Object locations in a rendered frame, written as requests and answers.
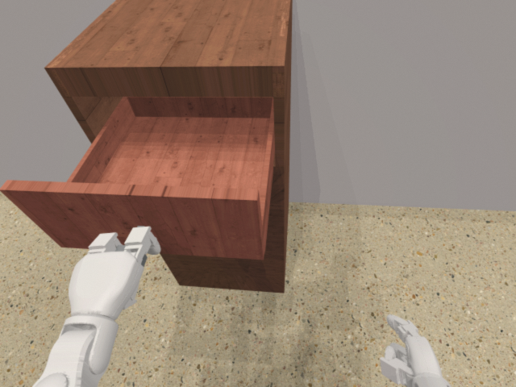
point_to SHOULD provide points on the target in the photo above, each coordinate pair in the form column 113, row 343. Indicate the cabinet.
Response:
column 192, row 48

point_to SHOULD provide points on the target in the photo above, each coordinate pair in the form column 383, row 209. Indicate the robot right hand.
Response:
column 401, row 364

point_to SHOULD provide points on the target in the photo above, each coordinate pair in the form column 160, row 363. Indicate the robot left hand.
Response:
column 105, row 282

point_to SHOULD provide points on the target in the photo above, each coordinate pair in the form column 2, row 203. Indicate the left robot forearm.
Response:
column 81, row 355

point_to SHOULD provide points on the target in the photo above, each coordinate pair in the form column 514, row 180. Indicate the drawer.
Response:
column 197, row 170

